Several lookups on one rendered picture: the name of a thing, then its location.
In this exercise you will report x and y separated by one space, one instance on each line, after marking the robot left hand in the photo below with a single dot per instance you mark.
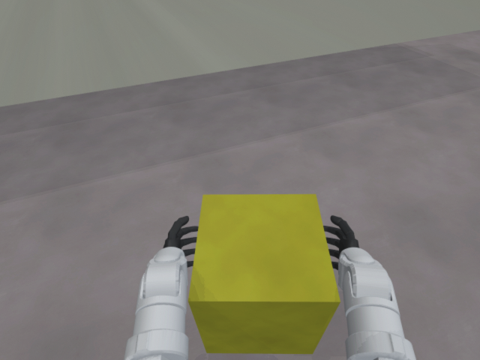
175 234

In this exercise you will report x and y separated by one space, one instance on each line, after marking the right robot forearm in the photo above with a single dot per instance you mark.
371 309

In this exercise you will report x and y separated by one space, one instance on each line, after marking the robot right hand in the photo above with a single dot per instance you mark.
345 234

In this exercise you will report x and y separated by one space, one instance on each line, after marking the carton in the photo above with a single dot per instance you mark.
262 279

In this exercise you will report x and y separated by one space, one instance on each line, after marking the left robot forearm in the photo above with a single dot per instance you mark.
159 328

